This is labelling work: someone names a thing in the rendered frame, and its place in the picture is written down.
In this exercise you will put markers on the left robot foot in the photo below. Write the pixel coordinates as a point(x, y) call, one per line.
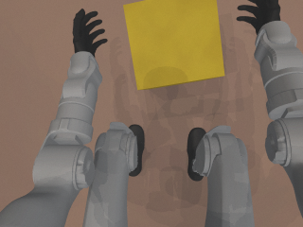
point(140, 140)

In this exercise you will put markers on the robot right hand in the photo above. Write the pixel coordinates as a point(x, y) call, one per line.
point(266, 11)

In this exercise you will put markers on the carton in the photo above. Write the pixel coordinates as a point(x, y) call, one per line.
point(174, 42)

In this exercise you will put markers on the left robot upper arm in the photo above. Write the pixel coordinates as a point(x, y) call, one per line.
point(60, 173)

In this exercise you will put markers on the robot left forearm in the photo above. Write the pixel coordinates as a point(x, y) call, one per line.
point(73, 122)

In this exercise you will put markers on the robot left hand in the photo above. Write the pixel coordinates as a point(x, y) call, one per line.
point(82, 40)

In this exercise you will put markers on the robot right forearm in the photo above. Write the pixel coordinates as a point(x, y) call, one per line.
point(281, 69)

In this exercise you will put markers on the left robot shin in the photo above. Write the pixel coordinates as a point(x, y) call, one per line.
point(113, 126)

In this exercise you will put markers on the right robot upper arm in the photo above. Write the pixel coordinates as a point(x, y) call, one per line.
point(284, 146)

